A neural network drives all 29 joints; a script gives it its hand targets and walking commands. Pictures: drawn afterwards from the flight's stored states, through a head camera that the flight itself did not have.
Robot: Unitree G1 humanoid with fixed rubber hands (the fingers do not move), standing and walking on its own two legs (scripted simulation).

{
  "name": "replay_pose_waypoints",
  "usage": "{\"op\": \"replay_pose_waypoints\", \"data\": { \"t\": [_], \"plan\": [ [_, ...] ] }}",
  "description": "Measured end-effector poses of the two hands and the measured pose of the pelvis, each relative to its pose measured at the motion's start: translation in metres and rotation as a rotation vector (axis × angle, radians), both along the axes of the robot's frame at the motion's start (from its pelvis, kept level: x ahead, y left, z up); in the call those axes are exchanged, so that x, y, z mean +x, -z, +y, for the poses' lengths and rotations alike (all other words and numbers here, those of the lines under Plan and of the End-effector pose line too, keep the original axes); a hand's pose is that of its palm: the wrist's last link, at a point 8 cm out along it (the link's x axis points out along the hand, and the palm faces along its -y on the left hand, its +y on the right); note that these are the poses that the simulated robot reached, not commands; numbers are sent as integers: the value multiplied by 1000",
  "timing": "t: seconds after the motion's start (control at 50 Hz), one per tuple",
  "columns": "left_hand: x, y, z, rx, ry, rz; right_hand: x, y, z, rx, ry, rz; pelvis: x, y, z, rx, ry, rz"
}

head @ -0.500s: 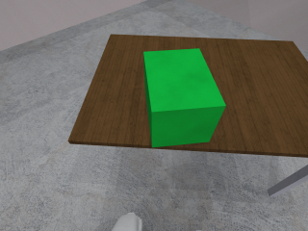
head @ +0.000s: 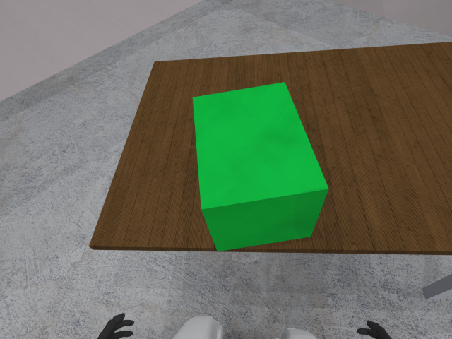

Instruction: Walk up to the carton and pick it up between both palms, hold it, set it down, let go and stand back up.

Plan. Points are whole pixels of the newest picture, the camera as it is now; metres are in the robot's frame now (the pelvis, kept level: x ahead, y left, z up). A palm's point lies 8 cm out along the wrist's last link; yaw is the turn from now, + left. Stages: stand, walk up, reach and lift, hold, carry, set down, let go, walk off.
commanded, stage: stand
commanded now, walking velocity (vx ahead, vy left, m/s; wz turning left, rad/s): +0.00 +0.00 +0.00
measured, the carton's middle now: (251, 166) +0.47 -0.02 -0.03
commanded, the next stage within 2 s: none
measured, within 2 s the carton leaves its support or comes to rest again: neither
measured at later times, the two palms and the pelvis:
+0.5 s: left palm out of the picture +0.11 +0.27 -0.12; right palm out of the picture +0.14 -0.23 -0.12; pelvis +0.00 +0.01 -0.01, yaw +1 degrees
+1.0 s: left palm out of the picture +0.05 +0.28 -0.12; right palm out of the picture +0.09 -0.23 -0.10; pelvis -0.04 +0.02 +0.00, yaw +3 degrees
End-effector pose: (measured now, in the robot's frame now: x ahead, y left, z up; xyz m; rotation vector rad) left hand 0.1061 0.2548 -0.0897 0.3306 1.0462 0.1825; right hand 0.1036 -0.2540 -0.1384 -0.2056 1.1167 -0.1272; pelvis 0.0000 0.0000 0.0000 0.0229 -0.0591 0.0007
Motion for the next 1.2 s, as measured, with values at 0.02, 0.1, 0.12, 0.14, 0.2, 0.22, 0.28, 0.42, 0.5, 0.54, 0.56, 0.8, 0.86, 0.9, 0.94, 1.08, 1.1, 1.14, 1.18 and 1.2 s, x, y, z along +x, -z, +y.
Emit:
{"op": "replay_pose_waypoints", "data": {
  "t": [0.02,0.1,0.12,0.14,0.2,0.22,0.28,0.42,0.5,0.54,0.56,0.8,0.86,0.9,0.94,1.08,1.1,1.14,1.18,1.2],
  "plan": [
    [2,-2,-1,3,-4,-5,4,-1,0,1,-10,4,1,-2,0,0,-6,4],
    [4,-2,-1,-7,-19,0,16,-3,5,2,-46,20,1,-5,1,-5,-20,19],
    [2,0,0,-11,-24,5,19,-3,6,0,-54,24,1,-5,1,-7,-25,22],
    [0,3,1,-16,-30,12,22,-4,8,-2,-63,26,2,-4,2,-9,-30,24],
    [-8,15,7,-36,-51,37,32,-4,15,-11,-88,23,3,1,7,-21,-44,32],
    [-11,21,10,-44,-59,45,36,-5,18,-15,-95,19,4,3,9,-27,-48,33],
    [-16,39,20,-69,-81,71,43,-7,29,-23,-112,-4,5,10,14,3,-53,20],
    [-11,42,20,-80,-82,93,41,-20,32,-54,-98,-48,6,6,14,11,-38,19],
    [0,32,10,-67,-35,63,36,-15,21,-42,-65,-71,2,7,9,23,-12,25],
    [5,27,4,-58,-18,30,33,-7,13,-30,-56,-74,-2,10,5,9,-12,15],
    [6,24,0,-57,-14,16,30,-2,10,-25,-57,-67,-4,10,5,-22,-22,2],
    [-13,-1,8,-46,-46,-49,3,-10,14,-7,-77,-1,-18,-4,9,-20,-60,38],
    [-24,11,19,-63,-69,-54,1,-13,21,-24,-93,-19,-26,3,16,-26,-75,29],
    [-33,19,25,-76,-85,-43,-3,-20,28,-29,-105,-35,-31,3,17,18,-63,10],
    [-42,24,28,-79,-96,-19,-7,-27,30,-40,-111,-58,-34,3,18,15,-59,13],
    [-69,25,23,-75,-79,41,-26,-37,16,-72,-71,-86,-45,-1,10,6,-40,22],
    [-71,25,20,-72,-73,42,-29,-34,12,-68,-65,-86,-47,0,8,9,-36,24],
    [-75,24,14,-67,-66,34,-35,-26,4,-59,-58,-81,-52,5,4,5,-31,21],
    [-83,20,7,-69,-71,25,-42,-17,-1,-51,-60,-57,-56,6,2,-48,-49,1],
    [-88,18,4,-68,-70,23,-45,-14,-2,-44,-57,-43,-56,5,1,-54,-54,3]
  ]
}}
